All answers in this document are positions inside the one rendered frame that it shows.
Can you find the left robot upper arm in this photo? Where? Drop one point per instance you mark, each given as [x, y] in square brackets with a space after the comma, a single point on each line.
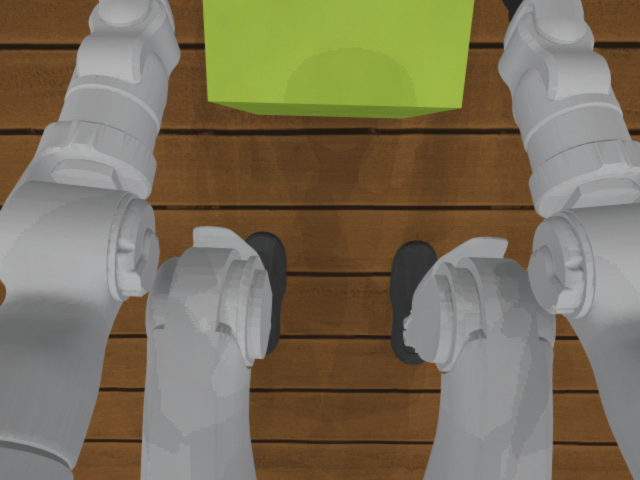
[69, 256]

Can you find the carton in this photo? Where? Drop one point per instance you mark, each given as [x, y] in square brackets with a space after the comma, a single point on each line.
[337, 58]

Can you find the left robot foot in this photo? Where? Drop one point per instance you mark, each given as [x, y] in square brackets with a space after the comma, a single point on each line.
[272, 254]

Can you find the right robot thigh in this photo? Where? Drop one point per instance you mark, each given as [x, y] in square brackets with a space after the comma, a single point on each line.
[478, 321]

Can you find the right robot hand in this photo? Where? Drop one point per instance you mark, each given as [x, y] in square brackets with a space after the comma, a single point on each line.
[512, 6]

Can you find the robot right forearm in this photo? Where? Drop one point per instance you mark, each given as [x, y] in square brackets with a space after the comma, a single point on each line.
[572, 127]

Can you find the right robot upper arm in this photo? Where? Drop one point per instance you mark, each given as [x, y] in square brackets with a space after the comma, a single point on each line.
[585, 265]

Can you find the robot left forearm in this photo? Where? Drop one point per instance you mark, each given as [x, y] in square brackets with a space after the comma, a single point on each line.
[114, 104]

